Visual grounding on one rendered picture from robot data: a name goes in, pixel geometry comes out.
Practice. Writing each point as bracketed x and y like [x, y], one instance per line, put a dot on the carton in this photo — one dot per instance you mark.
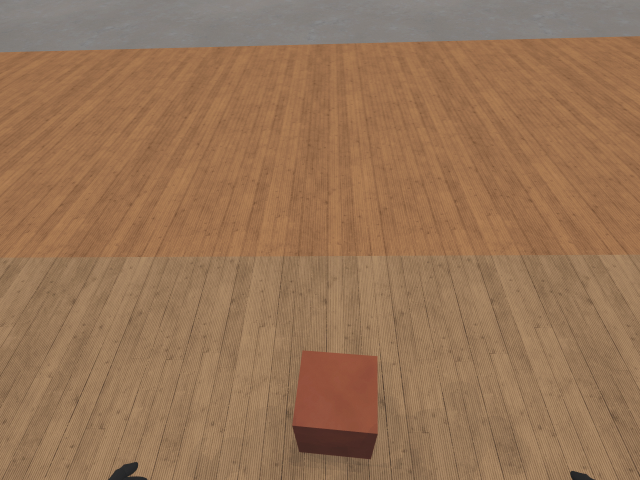
[336, 407]

